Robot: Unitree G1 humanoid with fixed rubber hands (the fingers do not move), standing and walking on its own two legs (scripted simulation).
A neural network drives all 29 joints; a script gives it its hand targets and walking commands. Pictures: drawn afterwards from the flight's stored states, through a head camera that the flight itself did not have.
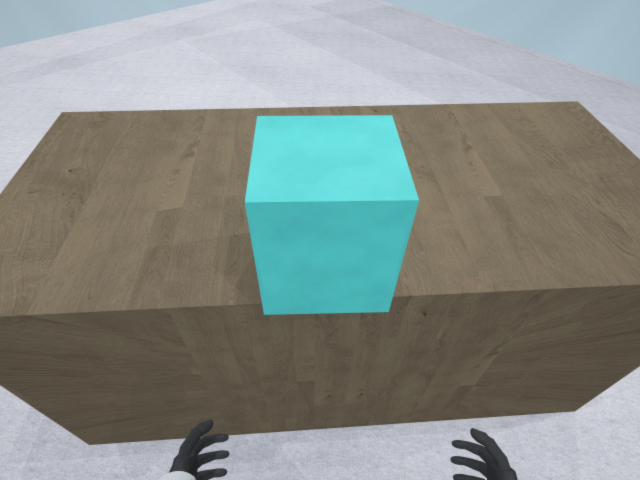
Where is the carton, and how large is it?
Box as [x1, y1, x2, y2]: [245, 115, 418, 314]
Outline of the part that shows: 391,115 257,116 245,197 245,206 264,314 388,311 418,202 418,198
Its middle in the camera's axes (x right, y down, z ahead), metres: +0.01 -0.04 +0.62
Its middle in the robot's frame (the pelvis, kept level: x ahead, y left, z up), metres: +0.50 +0.01 +0.04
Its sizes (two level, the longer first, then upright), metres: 0.210 0.200 0.250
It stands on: a pedestal, 0.70 m high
